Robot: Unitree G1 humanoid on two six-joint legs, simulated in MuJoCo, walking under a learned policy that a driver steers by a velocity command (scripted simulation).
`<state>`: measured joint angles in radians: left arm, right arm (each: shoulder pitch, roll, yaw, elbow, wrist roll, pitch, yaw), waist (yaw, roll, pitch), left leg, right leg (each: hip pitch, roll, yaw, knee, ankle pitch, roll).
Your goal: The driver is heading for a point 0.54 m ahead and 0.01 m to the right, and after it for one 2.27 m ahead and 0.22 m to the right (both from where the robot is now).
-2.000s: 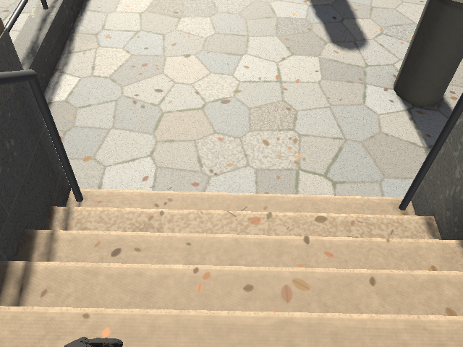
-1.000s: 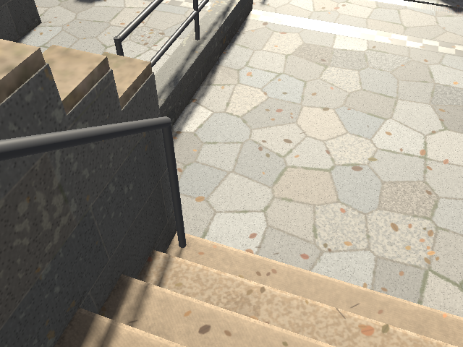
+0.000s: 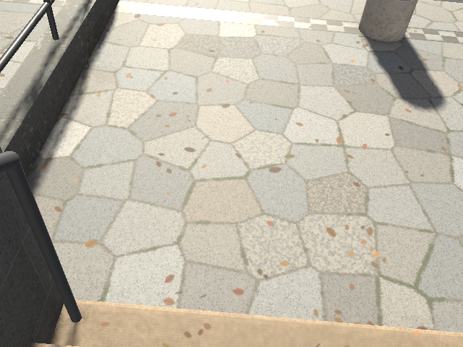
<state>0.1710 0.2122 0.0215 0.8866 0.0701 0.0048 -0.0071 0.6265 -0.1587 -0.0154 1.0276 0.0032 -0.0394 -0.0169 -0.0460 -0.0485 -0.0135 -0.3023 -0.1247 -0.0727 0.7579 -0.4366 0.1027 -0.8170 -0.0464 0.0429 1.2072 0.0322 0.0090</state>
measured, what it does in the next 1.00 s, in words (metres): goes down: right foot 0.18 m lower, then left foot 0.18 m lower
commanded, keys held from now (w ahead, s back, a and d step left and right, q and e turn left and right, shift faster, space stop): w+q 0.22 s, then w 0.30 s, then w+e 0.48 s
